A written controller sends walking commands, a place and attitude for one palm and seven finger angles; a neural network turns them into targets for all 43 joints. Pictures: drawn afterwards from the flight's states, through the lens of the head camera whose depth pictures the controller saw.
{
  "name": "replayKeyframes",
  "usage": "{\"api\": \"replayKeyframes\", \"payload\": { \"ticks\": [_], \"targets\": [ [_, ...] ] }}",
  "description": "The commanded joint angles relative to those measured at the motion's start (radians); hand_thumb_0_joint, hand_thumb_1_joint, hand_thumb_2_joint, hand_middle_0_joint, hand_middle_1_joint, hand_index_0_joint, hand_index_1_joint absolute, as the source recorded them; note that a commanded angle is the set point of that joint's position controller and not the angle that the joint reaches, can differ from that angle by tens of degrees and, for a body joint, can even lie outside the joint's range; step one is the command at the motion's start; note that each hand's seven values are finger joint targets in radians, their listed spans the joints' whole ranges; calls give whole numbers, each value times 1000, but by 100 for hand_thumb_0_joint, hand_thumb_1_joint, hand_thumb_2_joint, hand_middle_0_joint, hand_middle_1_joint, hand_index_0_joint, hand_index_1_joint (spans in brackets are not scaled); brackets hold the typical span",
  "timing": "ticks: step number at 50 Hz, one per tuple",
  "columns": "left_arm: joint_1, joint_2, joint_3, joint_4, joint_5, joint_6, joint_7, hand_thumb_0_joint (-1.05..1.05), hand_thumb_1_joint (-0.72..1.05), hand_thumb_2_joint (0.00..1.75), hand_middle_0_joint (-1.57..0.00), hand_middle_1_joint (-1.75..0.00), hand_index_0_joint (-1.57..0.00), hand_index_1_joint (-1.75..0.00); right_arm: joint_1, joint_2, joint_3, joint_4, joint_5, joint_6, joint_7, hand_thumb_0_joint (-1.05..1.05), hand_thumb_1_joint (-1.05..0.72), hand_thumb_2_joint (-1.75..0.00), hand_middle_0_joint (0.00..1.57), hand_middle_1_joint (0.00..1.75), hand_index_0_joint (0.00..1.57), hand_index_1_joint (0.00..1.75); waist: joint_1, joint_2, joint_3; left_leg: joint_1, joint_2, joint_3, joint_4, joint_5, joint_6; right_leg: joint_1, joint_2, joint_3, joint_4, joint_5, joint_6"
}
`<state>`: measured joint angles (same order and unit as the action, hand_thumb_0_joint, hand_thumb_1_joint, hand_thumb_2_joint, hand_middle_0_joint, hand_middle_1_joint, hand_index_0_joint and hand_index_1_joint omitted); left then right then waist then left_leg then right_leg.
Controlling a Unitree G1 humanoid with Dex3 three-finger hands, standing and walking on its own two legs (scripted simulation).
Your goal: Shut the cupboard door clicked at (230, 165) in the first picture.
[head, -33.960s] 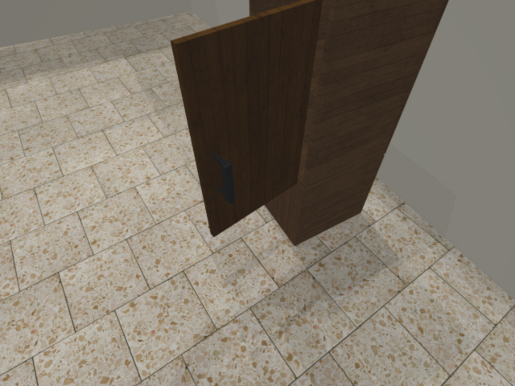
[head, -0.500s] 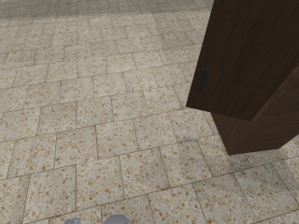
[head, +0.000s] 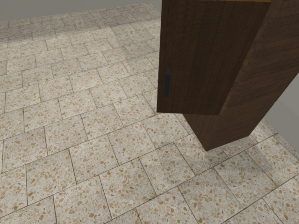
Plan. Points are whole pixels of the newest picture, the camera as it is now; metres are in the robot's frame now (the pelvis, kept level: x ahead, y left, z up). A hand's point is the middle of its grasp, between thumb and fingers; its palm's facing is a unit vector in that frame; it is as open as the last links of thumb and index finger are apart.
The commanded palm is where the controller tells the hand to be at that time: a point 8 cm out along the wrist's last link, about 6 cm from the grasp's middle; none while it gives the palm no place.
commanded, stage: take the last steps up to it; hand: left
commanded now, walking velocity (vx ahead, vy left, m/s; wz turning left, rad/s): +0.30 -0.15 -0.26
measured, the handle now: (167, 82) +0.71 -0.06 -0.08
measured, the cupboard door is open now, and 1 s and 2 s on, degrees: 66 66 66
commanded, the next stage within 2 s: come to a stop and stand still in 0.60 s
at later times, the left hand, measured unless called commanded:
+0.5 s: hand (98, 215) +0.18 +0.17 -0.18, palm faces -0.10 -0.98 -0.14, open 7.4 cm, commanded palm none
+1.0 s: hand (144, 157) +0.37 +0.03 -0.15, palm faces -0.13 -0.97 -0.22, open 7.2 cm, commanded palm none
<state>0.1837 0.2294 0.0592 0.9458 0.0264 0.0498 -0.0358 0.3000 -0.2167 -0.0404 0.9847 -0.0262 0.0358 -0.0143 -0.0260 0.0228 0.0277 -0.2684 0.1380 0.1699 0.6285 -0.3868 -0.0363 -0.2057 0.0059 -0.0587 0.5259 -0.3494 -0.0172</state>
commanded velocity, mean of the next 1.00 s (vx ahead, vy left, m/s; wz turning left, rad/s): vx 0.06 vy -0.02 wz -0.10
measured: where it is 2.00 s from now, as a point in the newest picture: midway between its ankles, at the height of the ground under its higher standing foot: outside the picture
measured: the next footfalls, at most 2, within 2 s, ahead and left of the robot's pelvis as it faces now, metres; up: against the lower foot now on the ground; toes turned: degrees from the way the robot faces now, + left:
left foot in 0.34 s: +0.21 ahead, +0.09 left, +0.00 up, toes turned +6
right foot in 0.78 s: +0.29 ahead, -0.25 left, +0.00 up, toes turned -14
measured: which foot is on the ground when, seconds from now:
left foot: up 0.00-0.32, down 0.34-0.78, up 0.80-1.00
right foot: down 0.00-0.34, up 0.36-0.76, down 0.78-1.00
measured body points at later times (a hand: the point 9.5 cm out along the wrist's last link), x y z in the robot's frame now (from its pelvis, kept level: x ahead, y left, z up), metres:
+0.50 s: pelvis +0.13 -0.01 +0.01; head +0.17 +0.01 +0.45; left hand +0.19 +0.23 -0.16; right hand +0.16 -0.27 -0.12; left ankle +0.17 +0.09 -0.73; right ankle +0.07 -0.14 -0.64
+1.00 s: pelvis +0.24 -0.12 +0.01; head +0.30 -0.15 +0.45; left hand +0.38 +0.09 -0.13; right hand +0.24 -0.38 -0.15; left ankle +0.22 +0.00 -0.66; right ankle +0.26 -0.24 -0.73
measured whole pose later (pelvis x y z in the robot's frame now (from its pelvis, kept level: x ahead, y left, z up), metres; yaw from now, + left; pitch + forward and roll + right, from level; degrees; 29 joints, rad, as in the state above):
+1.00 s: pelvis +0.24 -0.12 +0.01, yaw -8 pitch +1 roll +1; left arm 0.11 0.14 0.03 0.97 0.02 -0.01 0.03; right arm 0.20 -0.24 -0.06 1.01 -0.01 0.06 -0.02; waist -0.02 0.03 0.10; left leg -0.45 0.00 0.04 1.05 -0.48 -0.06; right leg -0.30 -0.06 -0.09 0.51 -0.22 -0.01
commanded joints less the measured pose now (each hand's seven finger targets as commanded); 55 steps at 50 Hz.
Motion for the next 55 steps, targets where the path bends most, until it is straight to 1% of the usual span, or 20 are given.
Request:
{"api": "replayKeyframes", "payload": {
  "ticks": [1,5,12,15,16,17,18,21,24,29,32,35,37,38,39,40,41,44,48,55],
  "targets": [
    [166,216,52,2,-3,-37,30,0,90,90,-20,-30,-20,-30,-207,-128,-29,-143,2,-24,-4,0,-90,-90,20,30,20,30,109,-285,89,-491,-56,-136,446,-191,-1,154,-339,527,-410,-194,-231],
    [88,121,22,-5,-5,-72,35,0,90,90,-20,-30,-20,-30,-133,-111,-30,-91,-7,-38,13,0,-90,-90,20,30,20,30,26,-149,64,-404,-20,-113,436,-5,-25,130,-227,239,-314,187,-203],
    [115,140,24,43,4,-73,32,0,90,90,-20,-30,-20,-30,-150,-84,-24,-109,0,-56,10,0,-90,-90,20,30,20,30,21,-139,34,-275,-45,-60,139,31,-13,158,-215,226,-256,345,-208],
    [69,139,27,39,-11,-69,25,0,90,90,-20,-30,-20,-30,5,-114,-29,-55,-4,-72,-8,0,-90,-90,20,30,20,30,-64,-85,-12,43,-93,-18,-80,179,2,41,-136,165,-58,493,-156],
    [81,105,23,30,-15,-68,23,0,90,90,-20,-30,-20,-30,146,-179,-44,-14,-13,-81,-20,0,-90,-90,20,30,20,30,-114,28,-104,291,4,-154,-176,213,33,-91,-76,124,163,399,-102],
    [136,42,10,17,-21,-63,11,0,90,90,-20,-30,-20,-30,255,-301,-69,9,-28,-84,-28,0,-90,-90,20,30,20,30,-125,300,-195,492,331,-581,-254,223,159,-349,47,19,504,-102,-30],
    [95,90,11,-12,-8,-62,10,0,90,90,-20,-30,-20,-30,257,-318,-58,-1,-19,-75,-34,0,-90,-90,20,30,20,30,-124,222,-177,398,445,-701,-350,132,237,-392,28,101,691,-267,-30],
    [17,73,26,-8,12,-40,-7,0,90,90,-20,-30,-20,-30,53,-198,-31,-46,-13,-79,-36,0,-90,-90,20,30,20,30,-32,137,55,66,333,-472,-437,22,164,-426,-84,120,768,-44,4],
    [61,43,26,9,9,-17,-16,0,90,90,-20,-30,-20,-30,21,-173,-27,-38,-12,-91,-33,0,-90,-90,20,30,20,30,12,110,22,49,254,-228,-417,175,134,-370,-92,89,660,51,28],
    [-9,17,14,-22,4,-11,-18,0,90,90,-20,-30,-20,-30,28,-177,-42,-15,-11,-80,-15,0,-90,-90,20,30,20,30,6,133,48,29,209,-84,-423,228,128,-326,-100,14,377,146,52],
    [-61,32,10,-39,3,-18,-15,0,90,90,-20,-30,-20,-30,46,-174,-49,-4,-11,-70,-7,0,-90,-90,20,30,20,30,-11,149,73,9,206,-81,-403,229,128,-263,-83,-22,244,153,54],
    [-22,48,13,-32,4,-31,-14,0,90,90,-20,-30,-20,-30,17,-198,-60,-2,-10,-61,-6,0,-90,-90,20,30,20,30,13,155,11,17,204,-70,-307,215,108,-115,-56,-46,108,160,45],
    [114,93,16,15,3,-60,4,0,90,90,-20,-30,-20,-30,23,-150,-47,7,-3,-52,1,0,-90,-90,20,30,20,30,73,20,-36,-26,79,8,-62,279,36,101,-42,-39,-80,302,32],
    [193,185,33,42,9,-79,25,0,90,90,-20,-30,-20,-30,63,-66,-26,-1,6,-51,7,0,-90,-90,20,30,20,30,100,-223,-113,-200,-28,39,143,13,-8,290,-259,193,-119,597,-20],
    [217,219,23,53,-4,-86,36,0,90,90,-20,-30,-20,-30,63,-32,-10,-22,20,-39,-1,0,-90,-90,20,30,20,30,86,-250,-166,-156,-68,-62,276,-292,-10,228,-406,279,-135,912,-96],
    [153,196,13,48,-4,-89,49,0,90,90,-20,-30,-20,-30,78,-19,-6,-9,25,-29,-11,0,-90,-90,20,30,20,30,55,-230,-176,-149,-51,-135,316,-274,-6,203,-392,252,-111,1064,-133],
    [102,191,13,39,-3,-91,61,0,90,90,-20,-30,-20,-30,113,-41,-6,9,29,-24,-15,0,-90,-90,20,30,20,30,34,-341,-220,-177,-53,-161,366,-244,-11,257,-386,262,-74,1178,-142],
    [49,154,13,20,-3,-67,79,0,90,90,-20,-30,-20,-30,39,-70,-13,20,28,-7,-15,0,-90,-90,20,30,20,30,46,-208,-160,-191,-84,-171,432,-167,-19,191,-364,194,-69,1155,-159],
    [28,148,26,5,-3,-58,88,0,90,90,-20,-30,-20,-30,-31,-61,-21,-15,16,23,-1,0,-90,-90,20,30,20,30,43,-137,-116,-217,-117,-187,479,-68,-27,101,-369,159,-125,977,-169],
    [-2,150,34,-31,12,-49,84,0,90,90,-20,-30,-20,-30,-78,-51,-24,-79,17,14,11,0,-90,-90,20,30,20,30,36,-214,-115,-110,-117,-174,175,-49,-10,42,-347,156,-134,706,-174]
  ]
}}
